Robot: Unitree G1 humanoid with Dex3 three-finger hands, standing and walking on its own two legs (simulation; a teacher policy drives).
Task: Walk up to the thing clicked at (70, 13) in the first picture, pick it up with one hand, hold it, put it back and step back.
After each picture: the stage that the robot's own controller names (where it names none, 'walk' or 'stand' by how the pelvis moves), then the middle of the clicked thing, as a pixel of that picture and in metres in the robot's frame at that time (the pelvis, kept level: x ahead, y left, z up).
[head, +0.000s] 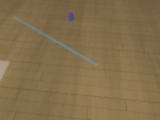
stand; (70, 16) +2.01 +0.16 -0.72
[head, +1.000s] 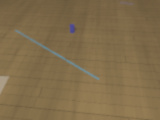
walk; (72, 28) +1.89 +0.24 -0.72
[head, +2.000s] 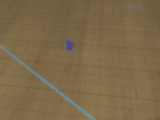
walk; (68, 45) +1.34 +0.23 -0.72
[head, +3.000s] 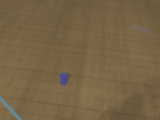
walk; (63, 79) +0.88 +0.20 -0.71
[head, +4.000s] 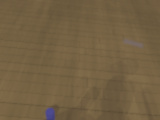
walk; (50, 115) +0.53 +0.19 -0.70
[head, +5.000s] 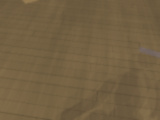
stand; out of the picture +0.40 +0.19 -0.72
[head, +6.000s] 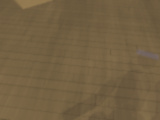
stand; out of the picture +0.39 +0.20 -0.73
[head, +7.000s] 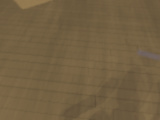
stand; out of the picture +0.36 +0.21 -0.73
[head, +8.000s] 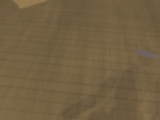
stand; out of the picture +0.36 +0.21 -0.73
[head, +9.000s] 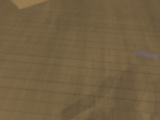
stand; out of the picture +0.35 +0.21 -0.73
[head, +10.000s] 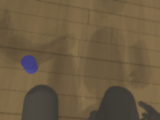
go down; (30, 65) +0.44 +0.23 -0.36
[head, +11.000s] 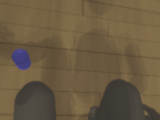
go down; (22, 60) +0.45 +0.23 -0.30
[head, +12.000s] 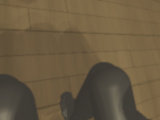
close in; out of the picture +0.44 +0.27 -0.22
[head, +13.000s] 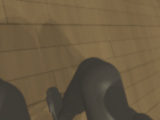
close; out of the picture +0.43 +0.29 -0.22
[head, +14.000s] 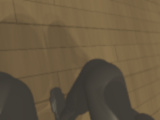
lift; out of the picture +0.41 +0.27 -0.22
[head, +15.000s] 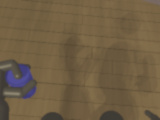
lift; (22, 82) +0.34 +0.20 -0.01
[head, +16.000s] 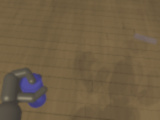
hold; (34, 91) +0.32 +0.17 +0.00
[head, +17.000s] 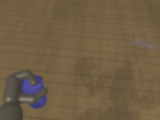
hold; (35, 92) +0.32 +0.17 +0.00
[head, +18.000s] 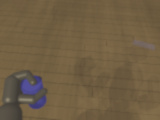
crouch; (34, 92) +0.32 +0.18 +0.00
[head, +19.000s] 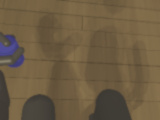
crouch; (10, 52) +0.45 +0.22 -0.09
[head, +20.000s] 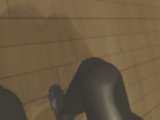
lower; out of the picture +0.44 +0.30 -0.23
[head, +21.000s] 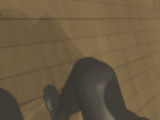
lower; out of the picture +0.44 +0.30 -0.23
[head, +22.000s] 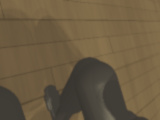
lower; out of the picture +0.44 +0.30 -0.23
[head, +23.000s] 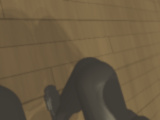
lower; out of the picture +0.44 +0.30 -0.23
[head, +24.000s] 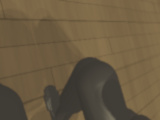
loosen; out of the picture +0.44 +0.30 -0.23
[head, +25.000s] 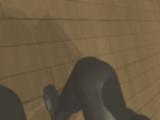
withdraw; out of the picture +0.44 +0.29 -0.23
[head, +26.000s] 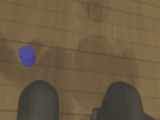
walk; (27, 57) +0.46 +0.23 -0.30
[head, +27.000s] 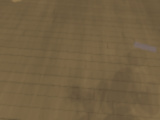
stand; out of the picture +0.39 +0.19 -0.65
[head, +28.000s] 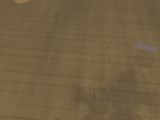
stand; out of the picture +0.40 +0.21 -0.67
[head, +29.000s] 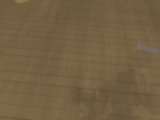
stand; out of the picture +0.39 +0.20 -0.67
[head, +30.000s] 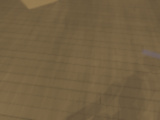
stand; out of the picture +0.41 +0.19 -0.72
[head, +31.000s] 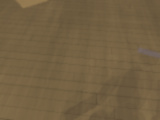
stand; out of the picture +0.38 +0.21 -0.73
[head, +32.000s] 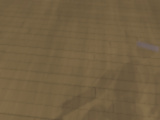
walk; out of the picture +0.38 +0.21 -0.72
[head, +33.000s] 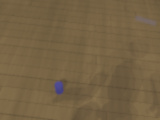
walk; (59, 88) +0.62 +0.17 -0.69
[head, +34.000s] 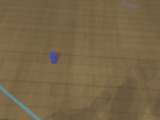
walk; (53, 58) +0.96 +0.29 -0.69
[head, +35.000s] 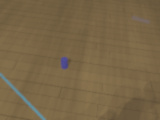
stand; (64, 63) +1.01 +0.18 -0.70
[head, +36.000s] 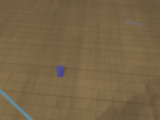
stand; (60, 71) +0.98 +0.20 -0.73
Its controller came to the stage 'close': yes
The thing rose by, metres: 0.72
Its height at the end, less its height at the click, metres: +0.00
